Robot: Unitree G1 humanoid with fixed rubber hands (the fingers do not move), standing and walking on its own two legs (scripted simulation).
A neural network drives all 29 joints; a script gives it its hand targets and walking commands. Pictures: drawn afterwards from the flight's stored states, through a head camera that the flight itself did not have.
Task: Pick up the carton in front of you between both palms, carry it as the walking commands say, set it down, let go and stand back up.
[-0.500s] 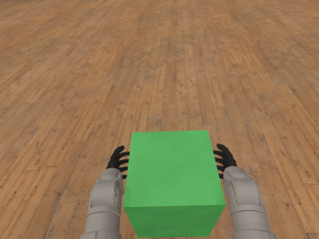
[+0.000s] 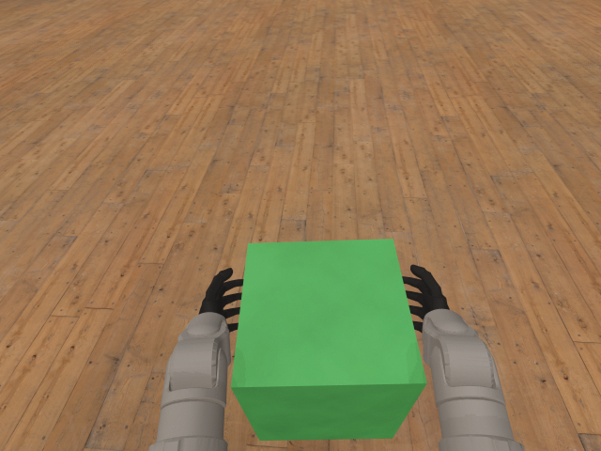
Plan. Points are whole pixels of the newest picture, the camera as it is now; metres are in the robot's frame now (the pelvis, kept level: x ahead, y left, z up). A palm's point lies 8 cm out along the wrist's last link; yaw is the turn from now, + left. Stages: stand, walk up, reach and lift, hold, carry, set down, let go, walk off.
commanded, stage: carry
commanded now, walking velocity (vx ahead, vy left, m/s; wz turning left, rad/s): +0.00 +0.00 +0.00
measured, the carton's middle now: (323, 344) +0.30 +0.00 -0.03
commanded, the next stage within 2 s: hold in 0.14 s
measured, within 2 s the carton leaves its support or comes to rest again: neither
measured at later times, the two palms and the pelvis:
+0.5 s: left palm (187, 352) +0.24 +0.17 +0.05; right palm (413, 313) +0.30 -0.12 +0.05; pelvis -0.01 -0.03 +0.01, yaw +10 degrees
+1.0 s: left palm (215, 340) +0.26 +0.14 +0.06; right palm (434, 300) +0.32 -0.16 +0.05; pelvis -0.01 -0.07 +0.01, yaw +12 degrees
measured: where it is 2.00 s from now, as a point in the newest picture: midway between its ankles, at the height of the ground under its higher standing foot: outside the picture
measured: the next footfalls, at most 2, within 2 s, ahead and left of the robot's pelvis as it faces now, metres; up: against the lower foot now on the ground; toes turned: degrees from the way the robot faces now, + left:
none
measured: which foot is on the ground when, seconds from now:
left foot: down 0.00-1.00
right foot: down 0.00-1.00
